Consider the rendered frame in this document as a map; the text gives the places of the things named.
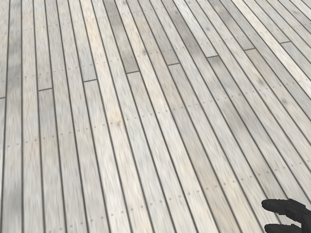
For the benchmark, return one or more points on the right robot hand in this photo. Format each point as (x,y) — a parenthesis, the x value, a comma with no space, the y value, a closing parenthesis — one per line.
(291,209)

